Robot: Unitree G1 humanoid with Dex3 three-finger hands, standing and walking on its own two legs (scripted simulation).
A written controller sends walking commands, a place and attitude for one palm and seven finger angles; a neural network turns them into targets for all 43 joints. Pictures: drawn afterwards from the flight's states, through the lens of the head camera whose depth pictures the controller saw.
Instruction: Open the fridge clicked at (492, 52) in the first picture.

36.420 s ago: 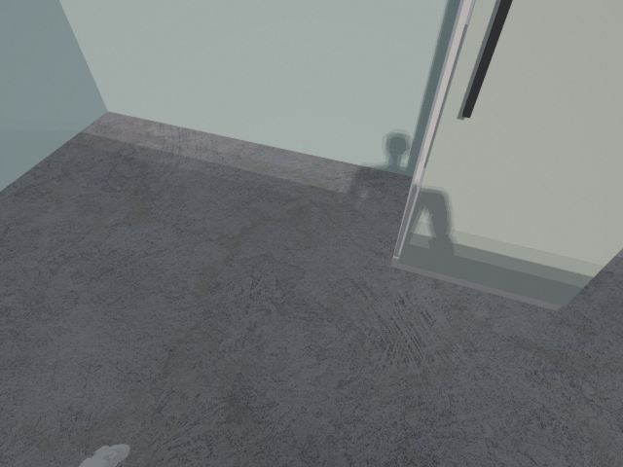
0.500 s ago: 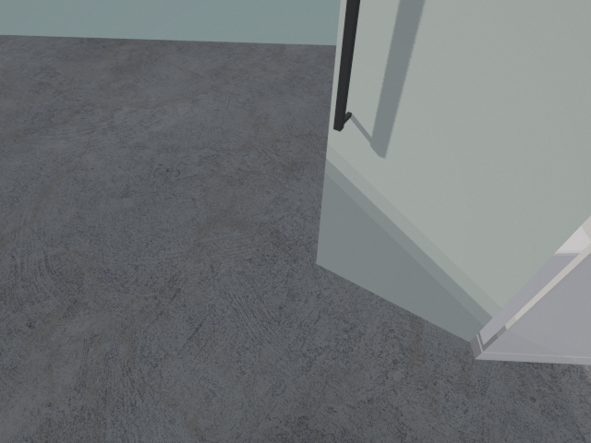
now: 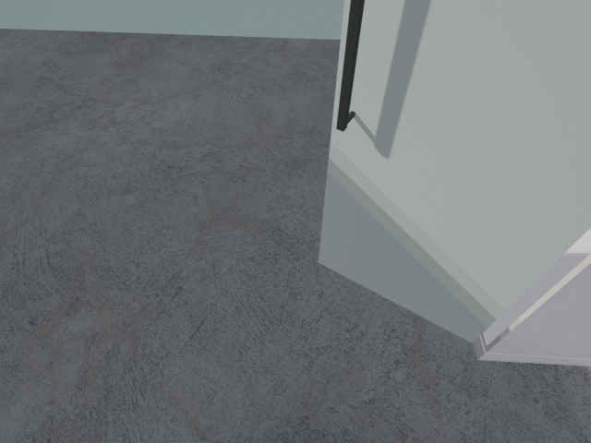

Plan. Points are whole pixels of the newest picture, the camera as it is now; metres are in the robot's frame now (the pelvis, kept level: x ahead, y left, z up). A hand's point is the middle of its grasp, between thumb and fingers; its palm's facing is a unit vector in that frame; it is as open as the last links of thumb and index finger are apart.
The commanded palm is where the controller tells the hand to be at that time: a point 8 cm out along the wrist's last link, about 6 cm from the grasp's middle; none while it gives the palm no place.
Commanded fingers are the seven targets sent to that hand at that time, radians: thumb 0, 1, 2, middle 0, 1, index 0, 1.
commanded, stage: look to check the result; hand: left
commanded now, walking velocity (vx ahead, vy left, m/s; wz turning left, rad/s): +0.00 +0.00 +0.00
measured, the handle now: (356, 44) +0.78 -0.07 +0.17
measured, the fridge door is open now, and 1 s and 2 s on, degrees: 61 61 61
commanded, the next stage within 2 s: stand and wait in 0.20 s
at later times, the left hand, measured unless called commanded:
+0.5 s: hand out of the picture +0.11 +0.23 -0.15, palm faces -0.02 -0.94 -0.33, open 7.4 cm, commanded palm none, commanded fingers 0.00 0.90 0.90 -0.20 -0.30 -0.20 -0.30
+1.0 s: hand out of the picture +0.12 +0.22 -0.15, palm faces -0.02 -0.94 -0.33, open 7.4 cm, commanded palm none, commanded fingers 0.00 0.90 0.90 -0.20 -0.30 -0.20 -0.30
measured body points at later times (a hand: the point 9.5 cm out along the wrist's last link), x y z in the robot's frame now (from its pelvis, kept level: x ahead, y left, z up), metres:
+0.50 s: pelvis +0.02 -0.01 +0.00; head +0.05 -0.02 +0.45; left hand +0.11 +0.28 -0.13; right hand +0.11 -0.31 -0.14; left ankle +0.01 +0.08 -0.75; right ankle +0.00 -0.13 -0.75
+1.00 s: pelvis +0.03 -0.03 +0.00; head +0.05 -0.03 +0.45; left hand +0.12 +0.26 -0.13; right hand +0.11 -0.32 -0.14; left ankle +0.01 +0.08 -0.75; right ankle +0.00 -0.13 -0.75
